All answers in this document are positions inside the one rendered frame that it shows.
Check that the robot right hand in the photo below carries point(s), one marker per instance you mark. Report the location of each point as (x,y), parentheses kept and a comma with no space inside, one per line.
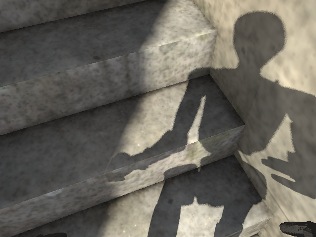
(298,228)

